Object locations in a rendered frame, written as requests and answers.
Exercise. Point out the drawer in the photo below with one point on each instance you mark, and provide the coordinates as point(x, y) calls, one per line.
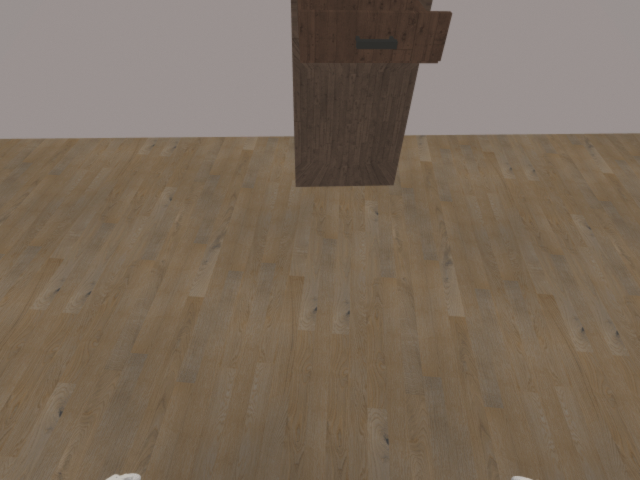
point(328, 29)

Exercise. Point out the cabinet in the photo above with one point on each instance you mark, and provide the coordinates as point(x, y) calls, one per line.
point(349, 118)

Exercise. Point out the handle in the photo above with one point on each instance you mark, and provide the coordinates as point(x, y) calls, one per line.
point(390, 43)

